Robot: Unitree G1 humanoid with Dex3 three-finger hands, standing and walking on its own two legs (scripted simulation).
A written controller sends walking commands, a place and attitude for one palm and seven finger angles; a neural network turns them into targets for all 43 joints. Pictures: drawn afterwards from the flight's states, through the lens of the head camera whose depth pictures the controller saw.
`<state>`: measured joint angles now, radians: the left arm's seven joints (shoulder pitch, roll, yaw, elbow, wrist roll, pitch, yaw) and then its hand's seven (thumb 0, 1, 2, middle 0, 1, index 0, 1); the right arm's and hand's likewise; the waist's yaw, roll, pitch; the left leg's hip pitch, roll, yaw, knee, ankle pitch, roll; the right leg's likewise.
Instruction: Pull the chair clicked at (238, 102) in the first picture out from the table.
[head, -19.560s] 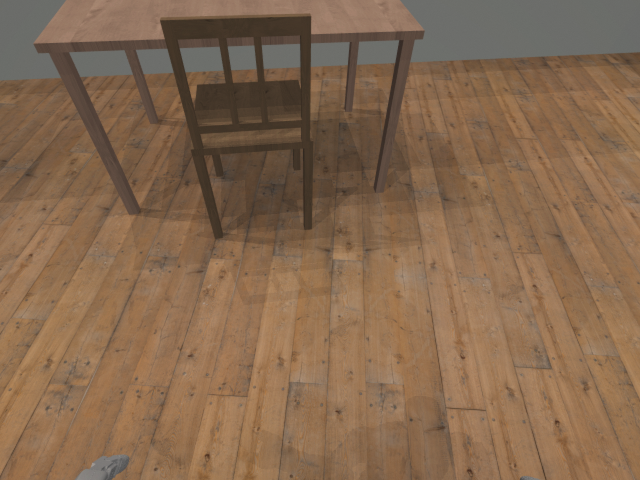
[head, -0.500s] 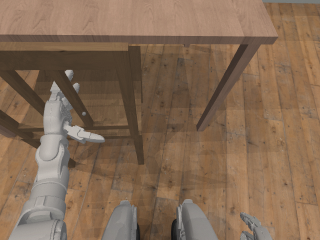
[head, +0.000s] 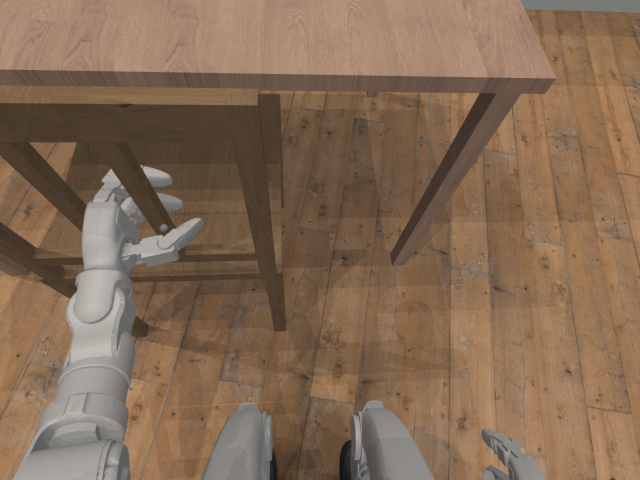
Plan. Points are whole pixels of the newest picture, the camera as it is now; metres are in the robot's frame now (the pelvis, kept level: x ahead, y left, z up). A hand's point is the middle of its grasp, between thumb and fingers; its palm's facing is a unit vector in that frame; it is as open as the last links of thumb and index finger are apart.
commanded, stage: hook a spindle and tug to test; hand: left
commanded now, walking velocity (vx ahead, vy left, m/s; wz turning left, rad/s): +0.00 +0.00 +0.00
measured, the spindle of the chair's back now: (72, 207) +0.44 +0.31 +0.01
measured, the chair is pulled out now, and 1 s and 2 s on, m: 0.00 0.04 0.18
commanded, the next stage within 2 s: step backward, pulling the chair out in 0.78 s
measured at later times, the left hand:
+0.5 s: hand (164, 235) +0.40 +0.19 +0.02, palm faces +0.06 -1.00 -0.02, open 5.3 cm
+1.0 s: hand (159, 251) +0.37 +0.19 +0.03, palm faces +0.10 -0.99 -0.13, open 5.4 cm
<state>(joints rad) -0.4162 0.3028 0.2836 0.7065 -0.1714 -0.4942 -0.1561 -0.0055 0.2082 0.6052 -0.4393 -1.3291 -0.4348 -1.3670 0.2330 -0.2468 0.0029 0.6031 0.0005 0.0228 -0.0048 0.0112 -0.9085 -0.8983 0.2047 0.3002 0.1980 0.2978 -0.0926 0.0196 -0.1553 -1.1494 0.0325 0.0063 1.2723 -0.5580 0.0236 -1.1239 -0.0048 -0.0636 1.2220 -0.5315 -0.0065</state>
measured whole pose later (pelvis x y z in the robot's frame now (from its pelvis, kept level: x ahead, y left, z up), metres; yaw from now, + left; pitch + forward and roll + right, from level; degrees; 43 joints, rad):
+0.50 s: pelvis +0.02 +0.00 +0.01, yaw -1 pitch +25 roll -2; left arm -0.23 0.27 0.27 0.52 -0.21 -0.46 -0.14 0.02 0.76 0.80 -0.39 -1.40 -0.40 -1.44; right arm 0.24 -0.23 -0.01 0.56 0.00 0.03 0.02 0.01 -0.91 -0.90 0.20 0.30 0.20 0.30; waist -0.10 0.02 -0.16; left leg -1.09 0.04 0.03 1.23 -0.58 0.03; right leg -1.07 0.01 -0.04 1.18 -0.54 0.00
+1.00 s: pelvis +0.02 +0.01 +0.04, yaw +1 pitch +18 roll -1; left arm -0.18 0.25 0.15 0.43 -0.11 -0.23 0.01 0.03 0.73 0.82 -0.39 -1.30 -0.40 -1.45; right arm 0.20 -0.21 0.01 0.53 0.04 0.09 -0.06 0.01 -0.91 -0.90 0.20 0.30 0.20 0.30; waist -0.07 0.02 -0.07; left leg -0.88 0.00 0.02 1.09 -0.53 0.04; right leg -0.86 -0.03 -0.05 1.05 -0.49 0.01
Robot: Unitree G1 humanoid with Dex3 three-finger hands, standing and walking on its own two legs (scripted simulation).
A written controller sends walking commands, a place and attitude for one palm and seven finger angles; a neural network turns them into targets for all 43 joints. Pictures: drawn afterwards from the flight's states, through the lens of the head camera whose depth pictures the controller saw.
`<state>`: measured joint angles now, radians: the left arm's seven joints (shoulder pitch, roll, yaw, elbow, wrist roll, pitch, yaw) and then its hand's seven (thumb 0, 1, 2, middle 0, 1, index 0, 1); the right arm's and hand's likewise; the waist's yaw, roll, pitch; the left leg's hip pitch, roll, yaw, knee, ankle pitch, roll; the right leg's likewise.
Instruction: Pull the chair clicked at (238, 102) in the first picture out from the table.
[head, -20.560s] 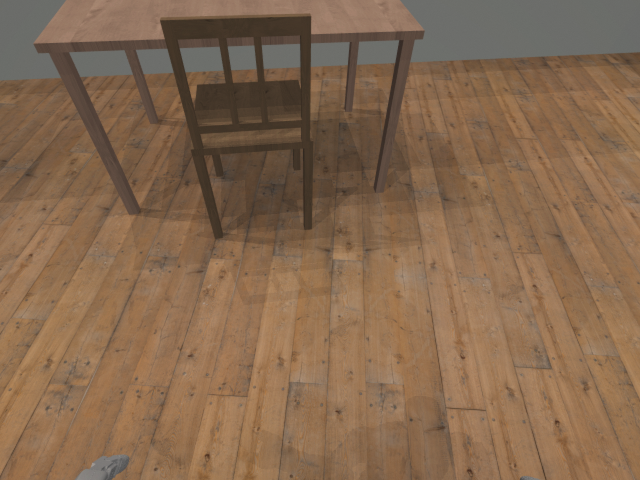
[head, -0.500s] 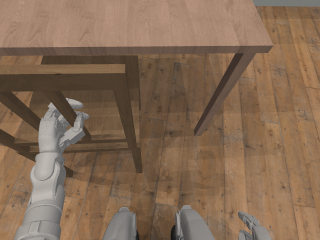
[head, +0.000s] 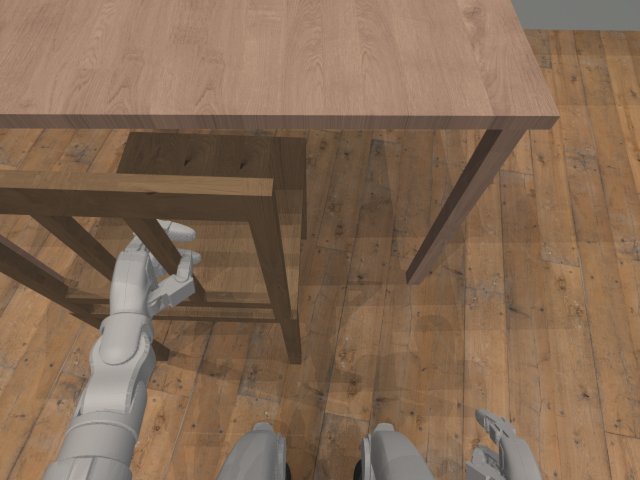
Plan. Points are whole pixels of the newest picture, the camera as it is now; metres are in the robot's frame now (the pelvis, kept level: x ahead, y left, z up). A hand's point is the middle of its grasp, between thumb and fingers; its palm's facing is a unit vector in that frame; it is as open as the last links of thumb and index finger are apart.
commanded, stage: step backward, pulling the chair out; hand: left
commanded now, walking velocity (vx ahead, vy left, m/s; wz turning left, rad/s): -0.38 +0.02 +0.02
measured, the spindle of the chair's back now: (102, 260) +0.39 +0.29 -0.03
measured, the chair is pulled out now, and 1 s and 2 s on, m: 0.04 0.18 0.25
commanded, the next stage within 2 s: none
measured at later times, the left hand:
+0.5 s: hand (205, 309) +0.31 +0.14 +0.00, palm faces +0.05 -0.99 -0.12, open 5.0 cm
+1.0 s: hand (229, 384) +0.23 +0.10 +0.00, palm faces -0.06 -0.99 -0.16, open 5.1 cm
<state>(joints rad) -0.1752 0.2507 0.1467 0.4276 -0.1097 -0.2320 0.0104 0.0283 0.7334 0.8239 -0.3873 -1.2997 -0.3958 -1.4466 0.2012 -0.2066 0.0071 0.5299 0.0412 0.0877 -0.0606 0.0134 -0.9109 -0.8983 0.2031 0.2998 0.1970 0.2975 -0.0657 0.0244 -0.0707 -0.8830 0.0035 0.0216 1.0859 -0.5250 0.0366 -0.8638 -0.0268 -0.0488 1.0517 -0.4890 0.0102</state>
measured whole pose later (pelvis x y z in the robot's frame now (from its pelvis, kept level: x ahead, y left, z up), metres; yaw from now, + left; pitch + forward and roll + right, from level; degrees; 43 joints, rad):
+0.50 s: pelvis -0.02 +0.00 +0.06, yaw -2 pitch +7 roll -1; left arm -0.25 0.19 0.09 0.78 -0.10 -0.24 0.07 0.04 0.75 0.78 -0.27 -1.02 -0.50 -1.45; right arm 0.22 -0.21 0.01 0.61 0.02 0.14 -0.09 0.01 -0.91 -0.90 0.20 0.30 0.20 0.30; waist -0.07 0.01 0.08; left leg -0.45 0.03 0.06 0.63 -0.29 0.03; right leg -0.44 0.01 -0.02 0.57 -0.24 0.01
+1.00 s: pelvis -0.08 +0.00 +0.07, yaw -1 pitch +2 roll -1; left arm -0.30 0.13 -0.08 0.93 -0.07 -0.21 0.12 0.03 0.71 0.78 -0.25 -1.15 -0.50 -1.44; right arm 0.23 -0.26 0.01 0.65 0.05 0.09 -0.14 0.01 -0.91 -0.90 0.20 0.30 0.20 0.30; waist -0.05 0.02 0.07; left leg -0.42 0.00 0.06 0.53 -0.15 0.04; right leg -0.43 -0.01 -0.02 0.58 -0.29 0.00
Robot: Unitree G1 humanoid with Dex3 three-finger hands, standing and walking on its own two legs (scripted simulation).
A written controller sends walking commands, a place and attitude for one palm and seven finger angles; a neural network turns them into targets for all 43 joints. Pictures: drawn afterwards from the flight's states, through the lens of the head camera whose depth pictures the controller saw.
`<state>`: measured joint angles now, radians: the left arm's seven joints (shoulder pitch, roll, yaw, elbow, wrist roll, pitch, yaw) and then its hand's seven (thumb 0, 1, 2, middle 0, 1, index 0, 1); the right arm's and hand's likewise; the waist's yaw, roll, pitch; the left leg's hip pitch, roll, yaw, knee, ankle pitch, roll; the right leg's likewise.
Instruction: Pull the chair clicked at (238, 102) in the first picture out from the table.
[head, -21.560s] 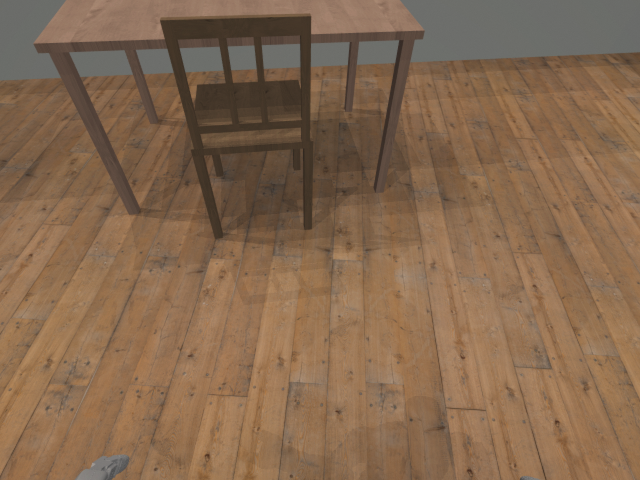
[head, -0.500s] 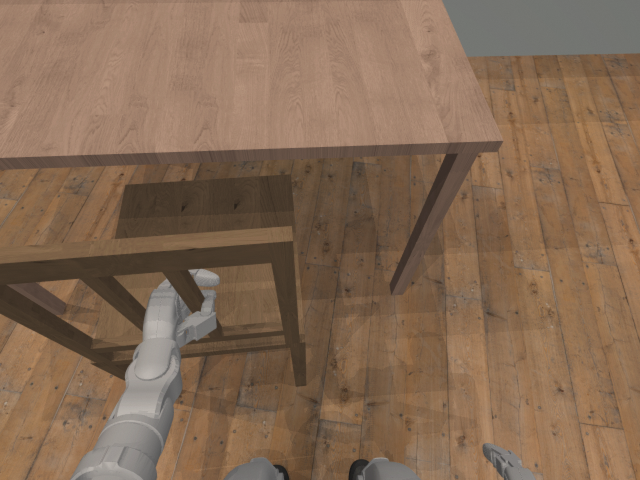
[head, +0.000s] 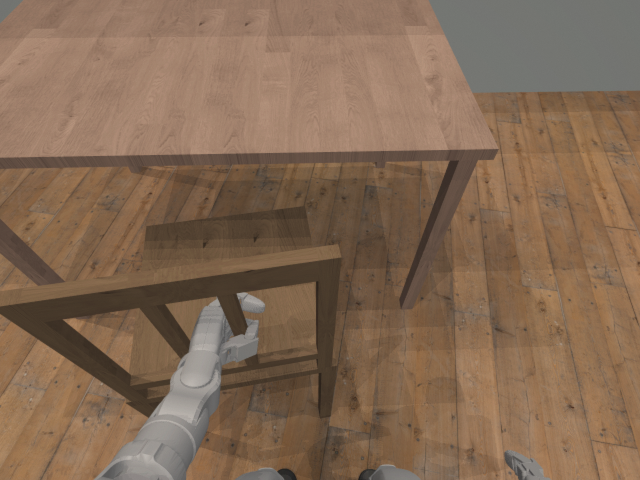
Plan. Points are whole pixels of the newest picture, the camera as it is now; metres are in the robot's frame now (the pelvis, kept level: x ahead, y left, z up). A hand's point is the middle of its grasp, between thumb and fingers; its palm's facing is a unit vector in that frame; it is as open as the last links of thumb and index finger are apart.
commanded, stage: step backward, pulling the chair out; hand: left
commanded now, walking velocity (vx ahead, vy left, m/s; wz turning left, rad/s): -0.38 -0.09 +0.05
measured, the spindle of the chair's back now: (178, 340) +0.32 +0.22 -0.10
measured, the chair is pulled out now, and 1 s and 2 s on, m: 0.18 0.25 0.37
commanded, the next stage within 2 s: none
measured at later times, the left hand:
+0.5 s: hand (249, 359) +0.28 +0.11 -0.07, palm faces -0.02 -0.99 -0.16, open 5.2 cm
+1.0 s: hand (237, 395) +0.23 +0.12 -0.07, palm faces -0.05 -0.98 -0.17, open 5.2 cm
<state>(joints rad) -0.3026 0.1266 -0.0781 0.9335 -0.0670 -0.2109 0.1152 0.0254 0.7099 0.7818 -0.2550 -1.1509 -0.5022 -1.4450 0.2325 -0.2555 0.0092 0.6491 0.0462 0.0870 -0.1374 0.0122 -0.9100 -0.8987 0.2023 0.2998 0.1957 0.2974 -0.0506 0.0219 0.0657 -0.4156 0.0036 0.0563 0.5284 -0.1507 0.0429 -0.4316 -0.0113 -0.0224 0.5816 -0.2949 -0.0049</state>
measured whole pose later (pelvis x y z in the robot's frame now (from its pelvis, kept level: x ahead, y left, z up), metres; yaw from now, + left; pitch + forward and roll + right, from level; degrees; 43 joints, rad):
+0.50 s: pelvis -0.04 +0.00 +0.00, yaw +6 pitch +5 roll +1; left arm -0.35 0.08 -0.07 0.82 -0.03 -0.15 0.12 0.03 0.69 0.81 -0.27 -1.20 -0.50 -1.44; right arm 0.19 -0.33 -0.03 0.71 0.02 0.04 -0.13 0.01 -0.91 -0.90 0.20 0.30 0.20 0.30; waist -0.08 0.03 0.10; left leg -0.27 0.05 -0.05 0.53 -0.33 -0.05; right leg -0.50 -0.10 -0.08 0.55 -0.13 0.03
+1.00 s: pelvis -0.08 +0.01 -0.01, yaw +1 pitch +3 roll +1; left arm -0.26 0.12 -0.05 0.77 -0.02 -0.15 0.11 0.03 0.70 0.80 -0.27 -1.21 -0.50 -1.44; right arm 0.22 -0.20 0.00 0.67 0.00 0.09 -0.12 0.01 -0.91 -0.90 0.21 0.30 0.20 0.30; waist -0.07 -0.01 0.09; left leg -0.29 0.05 0.04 0.59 -0.35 -0.05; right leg -0.50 -0.08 -0.04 0.59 -0.12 0.02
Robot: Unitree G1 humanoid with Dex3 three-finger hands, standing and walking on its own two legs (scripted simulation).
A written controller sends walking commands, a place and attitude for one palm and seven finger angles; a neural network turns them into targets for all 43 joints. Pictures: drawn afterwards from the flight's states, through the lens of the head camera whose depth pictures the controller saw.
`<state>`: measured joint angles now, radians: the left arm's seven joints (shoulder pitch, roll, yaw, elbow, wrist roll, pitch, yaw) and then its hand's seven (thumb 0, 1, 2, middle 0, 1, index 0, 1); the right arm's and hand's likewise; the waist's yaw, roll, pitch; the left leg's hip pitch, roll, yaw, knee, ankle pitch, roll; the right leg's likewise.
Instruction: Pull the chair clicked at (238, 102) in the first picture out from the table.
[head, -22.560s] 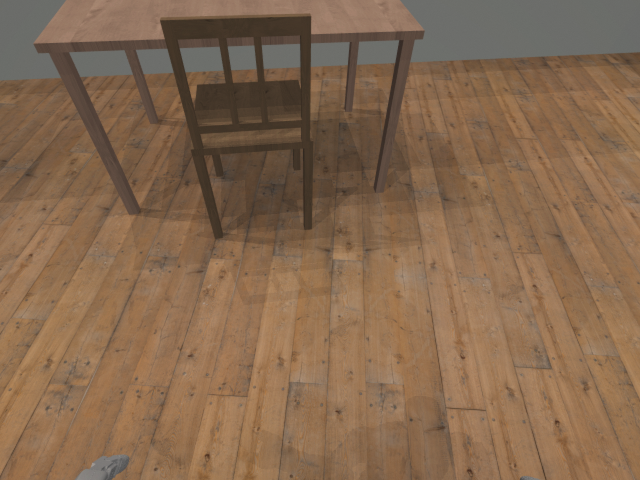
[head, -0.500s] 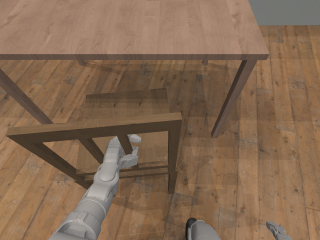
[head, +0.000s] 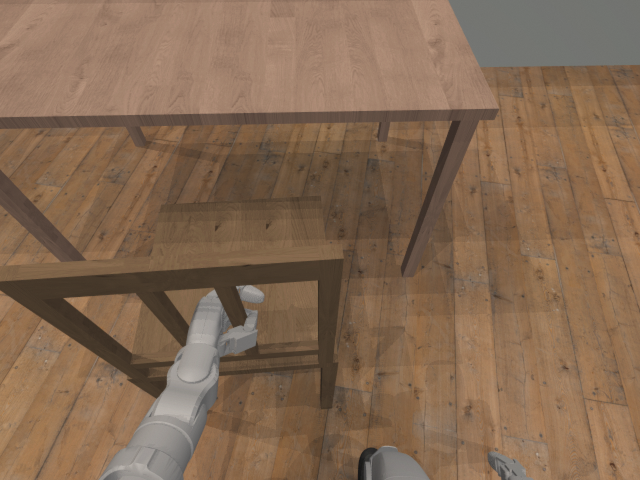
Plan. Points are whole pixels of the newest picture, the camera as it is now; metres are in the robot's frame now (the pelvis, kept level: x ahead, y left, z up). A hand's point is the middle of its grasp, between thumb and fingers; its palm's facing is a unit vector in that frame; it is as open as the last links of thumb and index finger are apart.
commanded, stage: step backward, pulling the chair out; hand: left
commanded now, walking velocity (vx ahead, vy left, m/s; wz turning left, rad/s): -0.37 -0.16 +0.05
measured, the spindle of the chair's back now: (177, 326) +0.34 +0.22 -0.09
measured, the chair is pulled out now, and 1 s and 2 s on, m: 0.25 0.37 0.60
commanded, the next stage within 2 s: stop walking, hand still on the chair in 1.66 s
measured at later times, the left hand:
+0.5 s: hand (247, 362) +0.27 +0.10 -0.06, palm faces -0.02 -0.99 -0.17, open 5.2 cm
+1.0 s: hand (247, 426) +0.19 +0.09 -0.06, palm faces -0.07 -0.99 -0.15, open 5.2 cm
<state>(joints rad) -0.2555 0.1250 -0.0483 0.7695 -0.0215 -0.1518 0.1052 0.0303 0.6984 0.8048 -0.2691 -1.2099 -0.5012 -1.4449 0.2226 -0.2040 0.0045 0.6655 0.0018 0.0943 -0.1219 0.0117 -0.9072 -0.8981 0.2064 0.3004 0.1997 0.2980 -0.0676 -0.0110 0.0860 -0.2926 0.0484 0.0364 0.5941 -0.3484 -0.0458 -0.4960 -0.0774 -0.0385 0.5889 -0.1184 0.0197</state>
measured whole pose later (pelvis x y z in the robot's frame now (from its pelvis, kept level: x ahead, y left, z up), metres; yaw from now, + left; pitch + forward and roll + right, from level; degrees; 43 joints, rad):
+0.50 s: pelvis -0.04 -0.02 +0.01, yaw -1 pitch +4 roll -1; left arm -0.22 0.15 -0.03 0.74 -0.04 -0.19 0.09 0.05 0.70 0.81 -0.28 -1.20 -0.50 -1.44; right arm 0.21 -0.19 0.00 0.67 -0.01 0.05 -0.08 0.01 -0.91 -0.90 0.20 0.30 0.20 0.30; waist -0.03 0.03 0.11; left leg -0.32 0.08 0.00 0.57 -0.31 -0.05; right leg -0.33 0.01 -0.06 0.52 -0.26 -0.01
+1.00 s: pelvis -0.12 -0.01 +0.01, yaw -1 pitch +3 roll -1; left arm -0.25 0.15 -0.06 0.68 -0.04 -0.13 0.09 0.05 0.72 0.79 -0.25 -1.22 -0.50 -1.44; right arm 0.16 -0.20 0.00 0.61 -0.01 0.08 -0.08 0.01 -0.91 -0.90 0.20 0.30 0.20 0.30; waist -0.04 0.01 0.16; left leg -0.31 0.07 0.01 0.50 -0.24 -0.04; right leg -0.38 -0.01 -0.06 0.63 -0.32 -0.01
